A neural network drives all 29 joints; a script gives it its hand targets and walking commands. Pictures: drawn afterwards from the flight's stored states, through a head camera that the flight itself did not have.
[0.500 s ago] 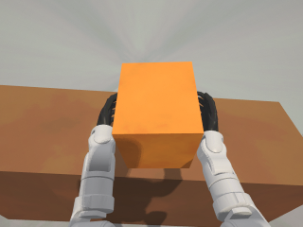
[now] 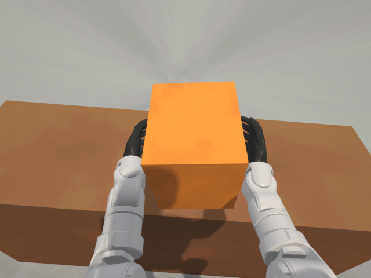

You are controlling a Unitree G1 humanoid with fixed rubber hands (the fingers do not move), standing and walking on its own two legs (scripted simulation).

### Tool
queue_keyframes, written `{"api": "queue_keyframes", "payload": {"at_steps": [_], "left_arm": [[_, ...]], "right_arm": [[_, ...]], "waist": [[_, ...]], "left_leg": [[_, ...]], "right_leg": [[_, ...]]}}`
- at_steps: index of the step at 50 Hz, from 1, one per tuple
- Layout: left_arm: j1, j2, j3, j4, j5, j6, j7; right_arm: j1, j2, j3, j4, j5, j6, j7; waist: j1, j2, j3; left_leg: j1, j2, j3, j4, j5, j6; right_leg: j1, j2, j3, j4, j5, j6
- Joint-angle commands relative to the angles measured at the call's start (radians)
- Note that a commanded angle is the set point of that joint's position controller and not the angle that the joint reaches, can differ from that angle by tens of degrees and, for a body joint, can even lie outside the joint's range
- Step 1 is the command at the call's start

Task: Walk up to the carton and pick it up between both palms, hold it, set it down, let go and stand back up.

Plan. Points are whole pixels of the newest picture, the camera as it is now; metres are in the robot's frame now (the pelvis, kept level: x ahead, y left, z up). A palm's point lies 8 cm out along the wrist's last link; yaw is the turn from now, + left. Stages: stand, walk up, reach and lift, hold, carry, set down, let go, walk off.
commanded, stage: set down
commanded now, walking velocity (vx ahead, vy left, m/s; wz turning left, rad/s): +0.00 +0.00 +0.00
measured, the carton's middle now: (194, 148) +0.39 +0.03 +0.09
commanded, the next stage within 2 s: none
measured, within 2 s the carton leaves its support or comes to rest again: neither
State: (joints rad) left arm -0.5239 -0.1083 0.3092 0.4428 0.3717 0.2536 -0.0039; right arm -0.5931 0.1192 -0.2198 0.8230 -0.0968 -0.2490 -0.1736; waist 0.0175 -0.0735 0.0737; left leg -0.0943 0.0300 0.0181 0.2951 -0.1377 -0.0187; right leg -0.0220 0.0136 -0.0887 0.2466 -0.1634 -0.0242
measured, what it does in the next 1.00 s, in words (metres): stands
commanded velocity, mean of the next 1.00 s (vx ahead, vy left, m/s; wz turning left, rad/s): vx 0.00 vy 0.00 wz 0.00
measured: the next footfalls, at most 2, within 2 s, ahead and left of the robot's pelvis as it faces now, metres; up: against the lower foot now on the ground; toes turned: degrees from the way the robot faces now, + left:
none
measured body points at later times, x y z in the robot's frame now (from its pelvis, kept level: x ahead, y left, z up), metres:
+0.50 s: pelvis +0.00 +0.00 +0.00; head +0.04 +0.02 +0.45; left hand +0.39 +0.16 +0.03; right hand +0.41 -0.11 +0.07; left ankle +0.02 +0.13 -0.75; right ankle -0.01 -0.10 -0.75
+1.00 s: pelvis +0.02 +0.00 +0.00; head +0.10 +0.01 +0.44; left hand +0.41 +0.16 -0.01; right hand +0.43 -0.11 +0.03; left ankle +0.02 +0.13 -0.75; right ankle -0.01 -0.10 -0.75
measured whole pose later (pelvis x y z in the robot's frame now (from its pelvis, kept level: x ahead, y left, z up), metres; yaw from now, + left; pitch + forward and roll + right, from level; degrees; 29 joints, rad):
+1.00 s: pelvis +0.02 +0.00 +0.00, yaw -2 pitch +13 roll -1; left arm -0.62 -0.06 0.44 0.98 0.31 -0.24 0.08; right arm -0.73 0.14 -0.50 1.09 -0.38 -0.45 -0.13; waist 0.04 -0.03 -0.08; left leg -0.42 0.05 0.05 0.35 -0.16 -0.02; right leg -0.36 0.02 -0.06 0.30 -0.17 -0.03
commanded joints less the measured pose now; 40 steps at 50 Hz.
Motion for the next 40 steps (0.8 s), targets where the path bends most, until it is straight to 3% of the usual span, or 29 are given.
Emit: {"api": "queue_keyframes", "payload": {"at_steps": [1,5,9,14,21,24,26,29,31,34,40], "left_arm": [[-0.69,-0.51,-0.349,-0.043,-0.046,-0.143,-0.102],[-0.759,-0.521,-0.307,0.023,-0.042,-0.207,-0.083],[-0.767,-0.497,-0.221,0.109,-0.014,-0.249,-0.083],[-0.816,-0.487,-0.172,0.154,-0.002,-0.302,-0.067],[-0.811,-0.482,-0.141,0.208,0.013,-0.373,-0.064],[-0.827,-0.489,-0.16,0.2,-0.004,-0.422,-0.055],[-0.815,-0.488,-0.163,0.21,-0.003,-0.456,-0.046],[-0.788,-0.486,-0.162,0.239,0.003,-0.48,-0.039],[-0.781,-0.489,-0.163,0.247,-0.006,-0.494,-0.038],[-0.796,-0.501,-0.192,0.253,-0.017,-0.523,-0.023],[-0.804,-0.51,-0.21,0.301,-0.038,-0.583,-0.006]], "right_arm": [[-0.606,0.409,0.238,-0.075,-0.106,-0.049,0.146],[-0.655,0.442,0.184,-0.025,-0.156,-0.069,0.166],[-0.653,0.466,0.115,0.041,-0.217,-0.066,0.183],[-0.673,0.49,0.048,0.087,-0.278,-0.081,0.202],[-0.634,0.53,0.004,0.155,-0.338,-0.096,0.201],[-0.61,0.557,0.008,0.179,-0.353,-0.121,0.198],[-0.595,0.567,0.023,0.2,-0.356,-0.138,0.196],[-0.557,0.572,0.017,0.246,-0.365,-0.145,0.19],[-0.571,0.581,0.028,0.233,-0.364,-0.159,0.186],[-0.566,0.583,0.031,0.259,-0.366,-0.178,0.181],[-0.578,0.594,0.057,0.277,-0.376,-0.213,0.178]], "waist": [[-0.007,0.119,-0.476],[0.016,0.105,-0.538],[0.038,0.073,-0.525],[0.056,0.087,-0.534],[0.045,0.087,-0.597],[0.028,0.082,-0.656],[0.037,0.094,-0.686],[0.031,0.113,-0.67],[0.035,0.092,-0.68],[0.03,0.115,-0.719],[0.035,0.101,-0.823]], "left_leg": [[0.174,-0.019,0.084,0.0,0.287,-0.027],[0.16,-0.016,0.099,0.002,0.299,-0.021],[0.097,-0.017,0.118,-0.031,0.21,-0.001],[0.058,-0.014,0.134,-0.042,0.185,0.001],[0.015,-0.014,0.137,-0.022,0.244,-0.006],[0.014,-0.013,0.132,0.005,0.332,-0.016],[0.005,-0.014,0.127,0.022,0.378,-0.019],[-0.011,-0.012,0.121,0.032,0.413,-0.028],[-0.037,-0.014,0.118,0.04,0.425,-0.024],[-0.028,-0.011,0.11,0.061,0.472,-0.041],[-0.062,-0.008,0.096,0.096,0.532,-0.042]], "right_leg": [[0.065,0.004,-0.038,-0.002,0.235,0.043],[0.064,0.004,-0.034,0.005,0.241,0.044],[0.077,-0.008,-0.02,-0.001,0.197,0.053],[0.065,-0.011,-0.013,0.004,0.146,0.046],[0.134,-0.014,0.001,0.048,0.305,0.054],[0.151,-0.008,0.0,0.077,0.428,0.059],[0.164,-0.011,0.009,0.094,0.502,0.058],[0.164,-0.009,0.01,0.106,0.538,0.053],[0.17,-0.008,0.012,0.117,0.578,0.06],[0.143,0.0,0.009,0.125,0.598,0.05],[0.112,0.005,0.014,0.151,0.673,0.047]]}}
